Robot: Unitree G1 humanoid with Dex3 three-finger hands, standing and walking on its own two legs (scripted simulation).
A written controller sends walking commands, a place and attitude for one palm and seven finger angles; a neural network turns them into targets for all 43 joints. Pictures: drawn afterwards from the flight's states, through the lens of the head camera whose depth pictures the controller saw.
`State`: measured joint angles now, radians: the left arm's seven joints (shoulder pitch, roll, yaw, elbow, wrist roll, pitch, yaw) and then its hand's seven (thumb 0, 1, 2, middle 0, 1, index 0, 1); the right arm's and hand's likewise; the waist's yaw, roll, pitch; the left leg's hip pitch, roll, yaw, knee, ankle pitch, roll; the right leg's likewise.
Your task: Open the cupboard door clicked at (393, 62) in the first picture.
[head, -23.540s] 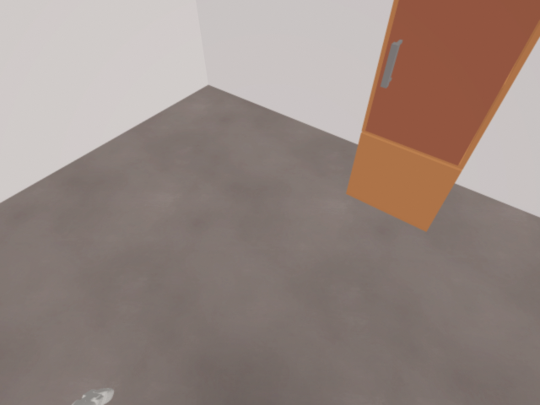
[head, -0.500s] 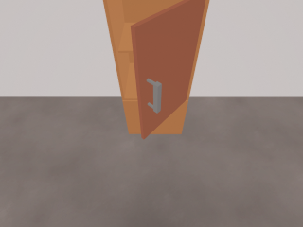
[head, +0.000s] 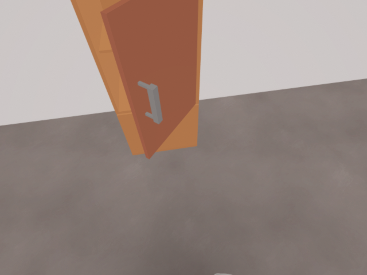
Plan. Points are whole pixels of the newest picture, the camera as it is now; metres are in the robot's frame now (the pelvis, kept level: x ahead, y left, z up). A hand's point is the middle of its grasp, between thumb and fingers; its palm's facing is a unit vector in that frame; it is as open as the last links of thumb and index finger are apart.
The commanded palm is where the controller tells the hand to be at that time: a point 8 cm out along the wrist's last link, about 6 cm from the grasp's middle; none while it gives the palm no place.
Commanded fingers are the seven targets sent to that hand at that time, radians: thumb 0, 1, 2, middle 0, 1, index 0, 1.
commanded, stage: walk to a spot facing it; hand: left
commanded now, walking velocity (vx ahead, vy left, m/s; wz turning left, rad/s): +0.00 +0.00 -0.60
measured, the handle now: (150, 102) +0.59 +0.16 -0.03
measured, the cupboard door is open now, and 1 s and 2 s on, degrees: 49 49 49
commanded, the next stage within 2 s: none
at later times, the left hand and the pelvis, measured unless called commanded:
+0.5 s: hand out of the picture +0.08 +0.20 -0.16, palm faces -0.16 -0.95 -0.25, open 7.4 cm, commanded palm none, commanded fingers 0.00 0.90 0.90 -0.20 -0.30 -0.20 -0.30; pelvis +0.00 +0.01 +0.01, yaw -16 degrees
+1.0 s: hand (140, 251) +0.19 +0.14 -0.16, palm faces -0.53 -0.81 -0.26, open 7.4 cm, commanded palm none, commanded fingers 0.00 0.90 0.90 -0.20 -0.30 -0.20 -0.30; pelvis +0.00 +0.00 +0.00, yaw -34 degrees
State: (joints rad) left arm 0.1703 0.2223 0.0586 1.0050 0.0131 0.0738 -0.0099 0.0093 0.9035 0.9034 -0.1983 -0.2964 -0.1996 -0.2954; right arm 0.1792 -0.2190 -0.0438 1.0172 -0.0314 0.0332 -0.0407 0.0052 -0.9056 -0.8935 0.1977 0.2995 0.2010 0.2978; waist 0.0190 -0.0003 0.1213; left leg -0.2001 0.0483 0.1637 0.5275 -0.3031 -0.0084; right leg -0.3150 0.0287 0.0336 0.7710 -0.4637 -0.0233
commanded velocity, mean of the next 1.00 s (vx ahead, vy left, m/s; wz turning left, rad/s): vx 0.02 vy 0.00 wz -0.60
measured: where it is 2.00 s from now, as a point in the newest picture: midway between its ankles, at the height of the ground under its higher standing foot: outside the picture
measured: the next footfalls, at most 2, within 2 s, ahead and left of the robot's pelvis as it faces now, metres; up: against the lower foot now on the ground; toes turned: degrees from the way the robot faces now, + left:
left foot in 0.52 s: +0.09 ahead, +0.13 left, +0.00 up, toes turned -19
right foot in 0.84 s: -0.03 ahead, -0.14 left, +0.00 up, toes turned -30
